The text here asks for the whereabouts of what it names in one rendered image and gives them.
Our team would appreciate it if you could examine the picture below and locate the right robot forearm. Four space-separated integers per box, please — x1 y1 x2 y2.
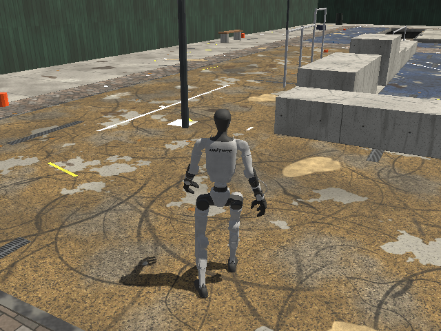
248 168 264 201

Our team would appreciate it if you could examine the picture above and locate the robot right foot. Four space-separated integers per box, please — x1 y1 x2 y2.
228 256 238 273

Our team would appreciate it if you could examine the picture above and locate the left robot forearm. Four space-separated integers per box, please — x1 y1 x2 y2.
184 164 195 185

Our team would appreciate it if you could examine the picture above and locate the robot left thigh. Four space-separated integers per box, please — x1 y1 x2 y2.
194 193 211 250

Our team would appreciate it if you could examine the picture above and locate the robot left upper arm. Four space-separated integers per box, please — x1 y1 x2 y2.
188 138 208 174

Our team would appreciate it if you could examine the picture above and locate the robot right upper arm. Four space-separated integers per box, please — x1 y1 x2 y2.
236 139 255 179

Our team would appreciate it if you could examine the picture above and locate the robot right hand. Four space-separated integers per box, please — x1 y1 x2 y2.
251 198 267 217

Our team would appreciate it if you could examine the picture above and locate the robot left hand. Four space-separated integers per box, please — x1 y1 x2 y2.
183 182 199 194

